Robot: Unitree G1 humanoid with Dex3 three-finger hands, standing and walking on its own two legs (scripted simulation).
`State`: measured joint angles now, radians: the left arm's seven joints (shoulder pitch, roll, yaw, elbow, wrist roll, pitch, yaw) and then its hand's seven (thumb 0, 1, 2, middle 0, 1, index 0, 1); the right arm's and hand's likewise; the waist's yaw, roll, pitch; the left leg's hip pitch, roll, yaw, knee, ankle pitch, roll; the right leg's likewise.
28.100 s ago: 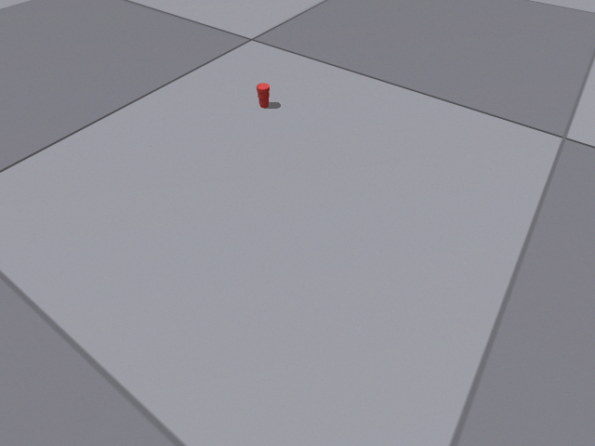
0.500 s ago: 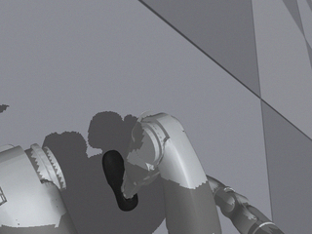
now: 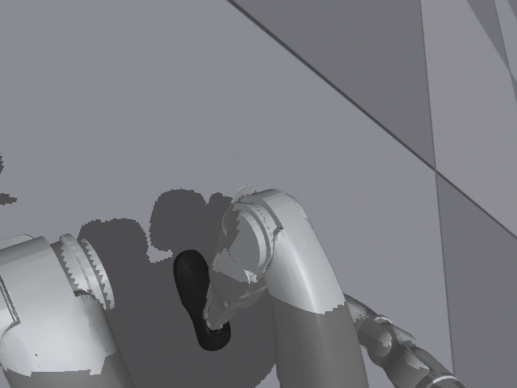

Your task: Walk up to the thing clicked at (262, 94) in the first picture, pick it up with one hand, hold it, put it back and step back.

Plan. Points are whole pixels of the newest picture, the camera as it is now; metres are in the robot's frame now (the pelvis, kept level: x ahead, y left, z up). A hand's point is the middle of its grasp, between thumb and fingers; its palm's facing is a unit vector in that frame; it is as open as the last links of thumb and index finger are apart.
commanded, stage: withdraw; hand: left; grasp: from the side
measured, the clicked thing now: out of the picture +0.44 +0.29 -0.22
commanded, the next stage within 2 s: rise in 0.08 s
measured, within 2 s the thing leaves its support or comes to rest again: neither
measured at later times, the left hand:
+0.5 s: hand out of the picture +0.38 +0.42 -0.05, palm faces +0.36 -0.86 -0.35, open 17.5 cm
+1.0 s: hand out of the picture +0.28 +0.32 +0.15, palm faces +0.32 -0.83 -0.46, open 17.3 cm
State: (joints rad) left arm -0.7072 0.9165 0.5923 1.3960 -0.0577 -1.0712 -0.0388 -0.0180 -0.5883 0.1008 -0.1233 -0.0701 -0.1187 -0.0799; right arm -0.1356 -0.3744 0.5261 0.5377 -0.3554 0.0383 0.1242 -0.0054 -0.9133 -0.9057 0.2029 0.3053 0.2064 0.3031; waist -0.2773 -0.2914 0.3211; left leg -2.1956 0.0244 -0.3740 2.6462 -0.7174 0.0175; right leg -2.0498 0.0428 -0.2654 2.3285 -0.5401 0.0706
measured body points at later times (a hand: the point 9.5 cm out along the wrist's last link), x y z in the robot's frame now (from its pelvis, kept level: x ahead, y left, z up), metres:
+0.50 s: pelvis +0.01 -0.01 +0.04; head +0.19 +0.14 +0.43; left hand +0.36 +0.46 -0.02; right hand +0.18 -0.24 -0.04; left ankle +0.08 +0.12 -0.26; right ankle +0.16 -0.12 -0.26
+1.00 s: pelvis +0.05 -0.02 +0.25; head +0.21 +0.04 +0.67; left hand +0.26 +0.36 +0.18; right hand +0.29 -0.23 +0.14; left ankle +0.08 +0.11 -0.26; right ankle +0.16 -0.12 -0.26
